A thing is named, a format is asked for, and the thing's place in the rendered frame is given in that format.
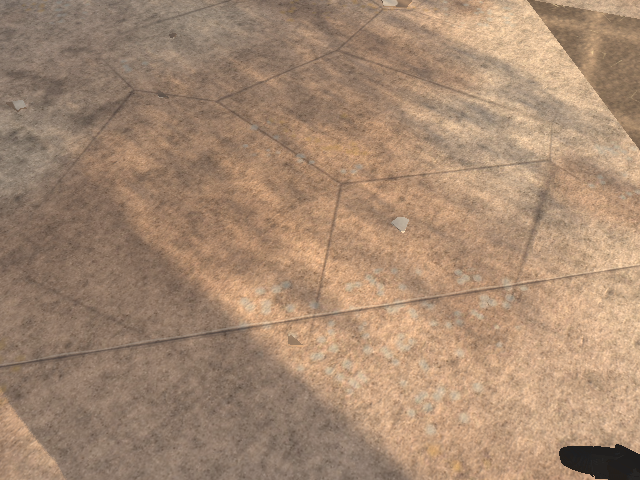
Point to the robot right hand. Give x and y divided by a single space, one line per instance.
619 463

